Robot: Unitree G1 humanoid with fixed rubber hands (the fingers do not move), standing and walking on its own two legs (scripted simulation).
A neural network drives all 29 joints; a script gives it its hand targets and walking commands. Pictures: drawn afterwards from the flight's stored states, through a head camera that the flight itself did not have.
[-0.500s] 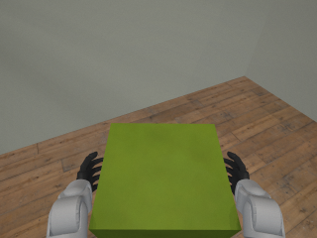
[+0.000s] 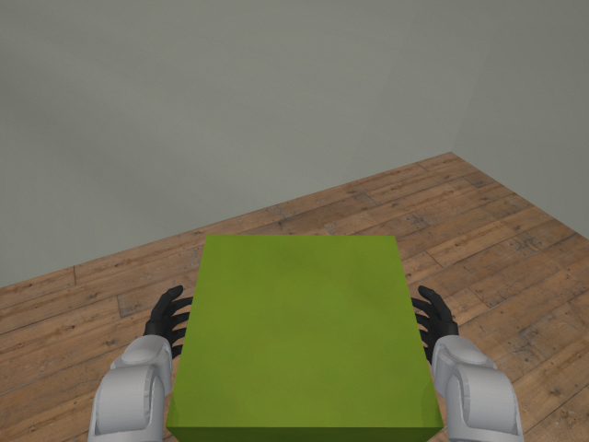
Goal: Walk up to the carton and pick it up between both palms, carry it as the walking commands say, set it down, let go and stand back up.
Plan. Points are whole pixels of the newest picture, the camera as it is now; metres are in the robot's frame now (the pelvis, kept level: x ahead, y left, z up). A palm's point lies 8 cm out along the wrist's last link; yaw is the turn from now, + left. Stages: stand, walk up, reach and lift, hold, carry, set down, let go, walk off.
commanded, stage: carry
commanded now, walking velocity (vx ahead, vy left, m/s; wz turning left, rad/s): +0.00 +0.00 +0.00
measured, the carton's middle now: (299, 356) +0.28 -0.01 -0.02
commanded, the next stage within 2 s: hold in 0.90 s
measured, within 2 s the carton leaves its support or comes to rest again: neither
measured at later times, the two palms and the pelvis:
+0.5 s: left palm (151, 363) +0.23 +0.18 +0.06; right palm (449, 359) +0.23 -0.19 +0.06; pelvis -0.03 +0.00 +0.00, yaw +0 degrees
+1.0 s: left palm (153, 379) +0.23 +0.18 +0.04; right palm (443, 374) +0.23 -0.18 +0.04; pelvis -0.04 +0.00 +0.01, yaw +3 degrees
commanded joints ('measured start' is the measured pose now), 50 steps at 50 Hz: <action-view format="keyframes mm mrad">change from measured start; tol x2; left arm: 1 -464 -691 -630 -154 -241 -24 -131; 24 -503 -750 -668 -188 -298 61 -150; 45 -511 -770 -664 -165 -298 50 -155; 46 -432 -650 -412 217 -114 -52 -144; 47 -398 -578 -444 165 -99 -133 -129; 49 -444 -677 -504 101 -132 -215 -136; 50 -532 -723 -588 49 -186 -235 -149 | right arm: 1 -471 696 643 -153 257 -24 145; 24 -496 740 674 -188 302 59 154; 45 -507 758 672 -166 303 47 159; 46 -339 606 404 228 99 -37 137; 47 -349 556 407 120 97 -132 138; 49 -508 637 511 -28 148 -214 153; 50 -536 691 552 -62 171 -226 153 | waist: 1 4 4 -208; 45 13 -1 -222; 46 72 152 60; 47 33 152 13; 48 33 95 -68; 49 33 80 -142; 50 -11 22 -216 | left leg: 1 -19 117 -115 -104 325 1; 31 -44 135 -136 -121 246 6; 45 -43 135 -137 -119 241 7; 46 -149 -42 -223 -251 212 20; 47 -119 -32 -236 -244 269 28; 49 1 -41 -250 -205 461 19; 50 28 -38 -266 -175 521 8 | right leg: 1 153 -77 103 -52 244 -36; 45 131 -88 120 -85 223 -26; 46 334 169 173 -109 168 -84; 48 401 157 205 -84 278 -72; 49 366 162 208 -97 317 -62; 50 391 161 214 -108 352 -57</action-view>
